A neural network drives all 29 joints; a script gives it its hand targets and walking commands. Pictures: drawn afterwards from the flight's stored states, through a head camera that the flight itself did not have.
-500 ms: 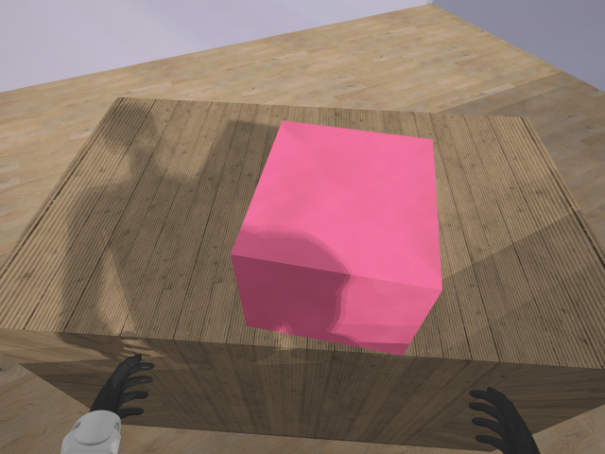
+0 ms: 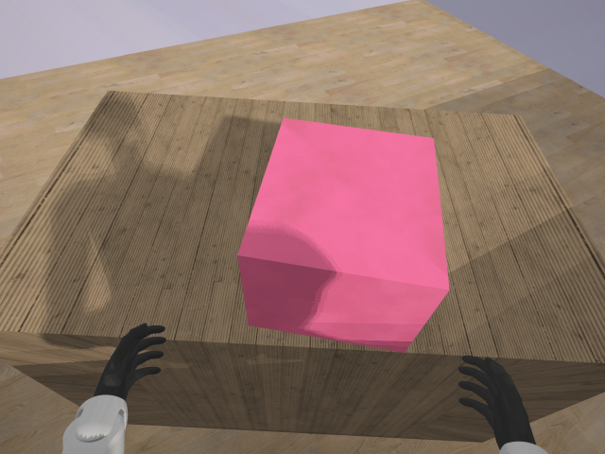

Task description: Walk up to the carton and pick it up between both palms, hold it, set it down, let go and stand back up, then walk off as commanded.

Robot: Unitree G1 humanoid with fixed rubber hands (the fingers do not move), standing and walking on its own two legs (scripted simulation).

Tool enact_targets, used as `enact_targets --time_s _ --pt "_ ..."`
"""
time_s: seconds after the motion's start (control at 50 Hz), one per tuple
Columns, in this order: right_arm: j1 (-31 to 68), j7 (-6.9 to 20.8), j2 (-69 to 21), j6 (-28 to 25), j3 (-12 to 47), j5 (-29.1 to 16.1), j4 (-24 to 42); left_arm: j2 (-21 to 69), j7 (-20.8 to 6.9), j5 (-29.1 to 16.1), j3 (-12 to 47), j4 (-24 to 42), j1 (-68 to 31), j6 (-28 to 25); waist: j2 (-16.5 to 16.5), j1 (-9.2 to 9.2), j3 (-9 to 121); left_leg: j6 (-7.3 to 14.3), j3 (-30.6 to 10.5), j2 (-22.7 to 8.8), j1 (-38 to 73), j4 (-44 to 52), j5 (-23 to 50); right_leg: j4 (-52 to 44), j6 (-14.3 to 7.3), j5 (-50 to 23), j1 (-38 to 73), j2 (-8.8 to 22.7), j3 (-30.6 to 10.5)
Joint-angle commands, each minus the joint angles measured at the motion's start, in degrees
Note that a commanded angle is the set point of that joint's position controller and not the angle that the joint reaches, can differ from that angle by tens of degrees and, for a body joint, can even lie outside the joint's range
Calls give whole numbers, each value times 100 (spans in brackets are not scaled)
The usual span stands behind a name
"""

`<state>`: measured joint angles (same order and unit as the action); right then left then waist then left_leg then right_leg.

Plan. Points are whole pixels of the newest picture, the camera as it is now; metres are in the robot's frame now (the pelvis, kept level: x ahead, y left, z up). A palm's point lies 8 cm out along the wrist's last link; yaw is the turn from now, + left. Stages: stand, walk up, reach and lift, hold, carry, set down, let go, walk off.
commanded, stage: reach and lift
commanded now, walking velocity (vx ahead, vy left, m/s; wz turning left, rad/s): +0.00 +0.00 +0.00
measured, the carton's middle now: (341, 231) +0.43 -0.04 +0.00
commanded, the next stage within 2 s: none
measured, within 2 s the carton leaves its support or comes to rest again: neither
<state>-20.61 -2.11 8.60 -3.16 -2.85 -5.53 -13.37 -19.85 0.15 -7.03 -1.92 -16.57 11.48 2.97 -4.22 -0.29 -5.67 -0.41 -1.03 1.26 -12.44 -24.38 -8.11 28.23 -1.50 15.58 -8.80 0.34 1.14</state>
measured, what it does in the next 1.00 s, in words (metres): stands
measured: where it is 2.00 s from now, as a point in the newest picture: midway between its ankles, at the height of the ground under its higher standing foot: outside the picture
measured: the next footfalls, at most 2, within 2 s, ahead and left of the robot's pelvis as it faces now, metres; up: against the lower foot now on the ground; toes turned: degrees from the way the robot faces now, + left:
none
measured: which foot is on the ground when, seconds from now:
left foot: down 0.00-1.00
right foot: down 0.00-1.00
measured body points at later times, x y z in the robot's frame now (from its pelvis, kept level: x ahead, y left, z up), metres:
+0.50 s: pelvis +0.01 -0.01 +0.00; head +0.03 +0.01 +0.45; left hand +0.23 +0.24 +0.00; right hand +0.21 -0.22 +0.01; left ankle +0.06 +0.12 -0.74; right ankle +0.00 -0.11 -0.74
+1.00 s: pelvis +0.02 -0.01 +0.00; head +0.03 +0.00 +0.45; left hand +0.28 +0.23 +0.03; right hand +0.27 -0.22 +0.04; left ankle +0.06 +0.12 -0.74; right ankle +0.00 -0.11 -0.74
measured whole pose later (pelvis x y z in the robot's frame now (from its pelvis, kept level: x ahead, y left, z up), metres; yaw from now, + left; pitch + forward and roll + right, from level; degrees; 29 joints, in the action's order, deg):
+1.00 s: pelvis +0.02 -0.01 +0.00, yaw +0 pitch -2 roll +1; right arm -9.7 -7.8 8.5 7.9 -2.1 -12.2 -0.6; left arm -20.6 -0.8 -16.0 0.7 -10.8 4.0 3.8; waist -1.8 -0.3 -2.9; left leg -0.4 -1.0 1.3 -12.2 -22.9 -8.8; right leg 27.3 -1.1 16.6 -8.8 0.4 1.1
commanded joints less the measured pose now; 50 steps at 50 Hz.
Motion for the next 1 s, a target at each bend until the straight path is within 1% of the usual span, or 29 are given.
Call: enact_targets --time_s 0.0,0.1,0.14,0.2,0.22,0.24,0.26,0.28,0.3,0.32,0.36,0.38,0.4,0.46,0.5,0.52,0.56,0.6,0.62,0.66,0.72,0.74,0.76,0.78,0.84,0.86,0.9,0.96,0.98 --pt "235 -48 400 -398 -413 -424 1446 -966 105 -980 22 1954 107 -620 669 -130 1384 -128 411 -122 1544 586 337 -1336 23 -437 -532 118 -378" --pt "-158 -114 408 -578 -302 -521 1543 -996 9 -903 -70 1883 384 -1025 714 -27 1321 -141 288 -89 1676 475 897 -1191 120 -884 -471 42 -359" --pt "29 -144 295 -676 -149 -598 1803 -1138 -1 -1056 1 2133 155 -1245 802 -139 1529 -182 303 -102 1506 372 912 -1167 115 -785 -458 79 -433" --pt "-115 -216 222 -755 -111 -566 2090 -1146 -41 -1202 75 2233 225 -1469 542 3 1588 -125 257 -78 1632 371 854 -1228 124 -715 -457 56 -428" --pt "-150 -221 113 -741 73 -691 1914 -1150 -46 -1133 19 2084 182 -1501 700 -77 1429 -113 218 -82 1503 404 765 -1187 127 -623 -462 87 -473" --pt "-125 -235 231 -726 -20 -714 1910 -1166 -30 -1179 76 2211 178 -1524 807 26 1427 -162 160 -136 1502 419 727 -1196 102 -648 -495 88 -463" --pt "75 -254 177 -746 10 -815 1953 -1245 -15 -1208 101 2192 5 -1554 877 -32 1409 -196 159 -131 1515 343 831 -1126 76 -636 -542 87 -468" --pt "-29 -280 193 -774 52 -823 2229 -1307 -5 -1228 54 2412 -57 -1605 826 -88 1659 -165 133 -163 1645 348 771 -1160 69 -548 -461 70 -460" --pt "-219 -293 207 -763 108 -813 2214 -1126 1 -1260 139 2430 148 -1621 809 -7 1529 -146 174 -140 1620 380 948 -1132 88 -783 -507 72 -422" --pt "-62 -315 165 -732 241 -827 2250 -1221 -41 -1263 10 2202 66 -1588 662 -153 1494 -108 188 -154 1575 328 1034 -1152 130 -761 -548 89 -500" --pt "100 -380 405 -654 121 -794 2050 -1282 -86 -1306 -29 2108 -50 -1580 655 -47 1512 -112 151 -132 1593 295 1047 -1138 126 -873 -522 92 -462" --pt "156 -427 307 -606 96 -790 2218 -1345 -110 -1339 6 2158 -224 -1550 613 -24 1528 -90 103 -119 1624 354 767 -1155 136 -440 -587 60 -461" --pt "308 -425 272 -623 68 -772 2448 -1429 -87 -1355 8 2309 -358 -1528 675 -139 1615 -122 159 -159 1573 371 552 -1144 100 -255 -602 94 -470" --pt "631 -415 245 -408 15 -764 2502 -1273 -80 -1528 153 2084 -556 -1422 520 -33 1303 -78 114 -191 1365 465 203 -1200 56 44 -785 129 -500" --pt "726 -458 338 -187 -142 -702 2544 -1447 -52 -1566 132 2262 -806 -1337 671 55 1307 -110 61 -235 1370 474 83 -1162 55 7 -789 137 -500" --pt "1135 -477 422 -136 -120 -748 2761 -1620 -58 -1618 106 2328 -1220 -1299 625 -53 1458 -88 120 -215 1404 441 -141 -1106 83 157 -789 185 -533" --pt "1196 -448 479 -25 -234 -699 2797 -1494 -12 -1623 86 2484 -1303 -1219 706 -8 1441 -124 69 -267 1291 513 -187 -1082 78 122 -800 150 -504" --pt "1383 -411 457 79 -210 -789 2844 -1464 55 -1675 149 2430 -1412 -1181 750 -45 1438 -138 36 -277 1255 455 -142 -1016 84 64 -907 150 -520" --pt "1336 -442 468 177 -256 -772 2768 -1535 -1 -1683 170 2505 -1419 -1108 754 62 1486 -112 35 -256 1386 472 -122 -1068 72 -31 -814 158 -463" --pt "1299 -443 519 264 -142 -834 2841 -1596 12 -1659 49 2647 -1571 -1027 886 -13 1687 -131 101 -219 1273 396 174 -959 63 -239 -729 118 -503" --pt "1927 -429 504 436 -388 -838 2624 -1502 55 -1741 116 2501 -2111 -871 852 99 1592 -156 -17 -301 1219 491 -366 -1028 63 96 -869 137 -493" --pt "1790 -459 520 474 -324 -809 2654 -1507 15 -1718 88 2294 -1949 -847 713 67 1590 -120 -6 -286 1297 494 -331 -958 103 -13 -750 119 -519" --pt "1804 -477 574 503 -304 -880 2818 -1601 23 -1784 76 2686 -2048 -820 838 83 1852 -148 78 -259 1335 446 127 -895 143 -388 -679 112 -500" --pt "1526 -465 636 503 -391 -819 2650 -1420 12 -1711 26 2619 -1702 -754 775 188 1754 -180 43 -293 1371 442 455 -926 97 -699 -611 48 -465" --pt "1885 -570 720 587 -325 -853 2804 -1547 -88 -1727 -50 2636 -1949 -613 562 214 1970 -108 97 -211 1505 367 688 -912 215 -1027 -398 59 -488" --pt "2126 -578 669 640 -270 -921 2762 -1556 -85 -1631 -200 2711 -2240 -540 742 92 1972 -124 56 -229 1483 373 723 -897 172 -983 -392 68 -510" --pt "2243 -579 764 727 -174 -1046 2614 -1547 -127 -1614 -271 2451 -2334 -350 863 102 1867 -161 128 -173 1393 354 1071 -826 222 -1496 -284 59 -495" --pt "2786 -613 928 854 -491 -929 2797 -1477 -148 -1628 -205 2529 -2864 -131 622 270 2003 -117 56 -225 1536 424 767 -956 173 -1044 -445 -5 -431" --pt "2669 -613 983 872 -442 -943 2628 -1497 -139 -1567 -337 2608 -2882 -96 726 263 2008 -122 113 -178 1538 430 843 -930 205 -1279 -371 -12 -454"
